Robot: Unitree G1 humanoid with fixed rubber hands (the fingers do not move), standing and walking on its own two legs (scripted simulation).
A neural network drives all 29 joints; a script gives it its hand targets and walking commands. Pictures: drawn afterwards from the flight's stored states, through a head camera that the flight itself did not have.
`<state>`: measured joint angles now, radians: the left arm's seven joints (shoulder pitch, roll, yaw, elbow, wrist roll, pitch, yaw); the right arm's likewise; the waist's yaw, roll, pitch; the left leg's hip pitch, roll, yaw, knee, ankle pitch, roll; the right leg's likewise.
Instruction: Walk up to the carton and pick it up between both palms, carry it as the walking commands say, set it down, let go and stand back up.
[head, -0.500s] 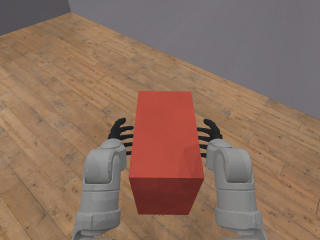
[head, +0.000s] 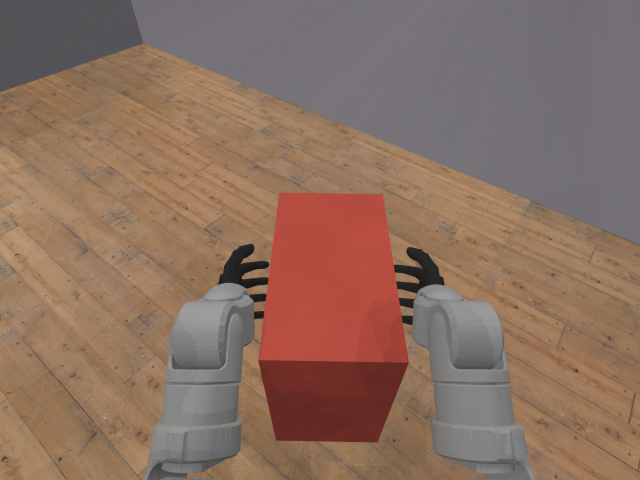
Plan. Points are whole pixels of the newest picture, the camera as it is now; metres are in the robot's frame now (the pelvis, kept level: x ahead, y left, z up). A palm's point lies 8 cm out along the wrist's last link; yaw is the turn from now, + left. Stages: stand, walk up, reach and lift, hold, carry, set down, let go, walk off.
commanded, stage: carry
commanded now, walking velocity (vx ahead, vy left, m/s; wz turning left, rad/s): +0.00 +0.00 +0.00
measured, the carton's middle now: (328, 318) +0.33 +0.00 +0.00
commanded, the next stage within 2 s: hold in 1.78 s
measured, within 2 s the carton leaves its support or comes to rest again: neither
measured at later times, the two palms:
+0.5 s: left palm (247, 315) +0.28 +0.10 +0.09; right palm (450, 321) +0.28 -0.13 +0.09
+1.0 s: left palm (253, 314) +0.28 +0.09 +0.09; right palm (455, 319) +0.28 -0.14 +0.09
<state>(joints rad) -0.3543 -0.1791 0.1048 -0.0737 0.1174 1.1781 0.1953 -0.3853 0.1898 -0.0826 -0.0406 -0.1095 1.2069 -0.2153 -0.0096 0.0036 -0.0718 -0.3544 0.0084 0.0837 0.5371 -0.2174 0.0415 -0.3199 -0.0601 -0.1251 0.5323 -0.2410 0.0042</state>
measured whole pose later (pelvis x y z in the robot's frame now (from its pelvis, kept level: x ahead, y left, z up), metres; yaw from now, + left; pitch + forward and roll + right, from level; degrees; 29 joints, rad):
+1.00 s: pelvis -0.02 -0.02 +0.00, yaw +0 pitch +3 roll +0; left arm -0.36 -0.18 0.09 -0.07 0.11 1.18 0.20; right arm -0.38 0.19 -0.09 -0.06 -0.10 1.21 -0.22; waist -0.01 0.01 -0.08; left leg -0.40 0.03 0.07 0.53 -0.18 0.01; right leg -0.37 -0.04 -0.14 0.54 -0.22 -0.03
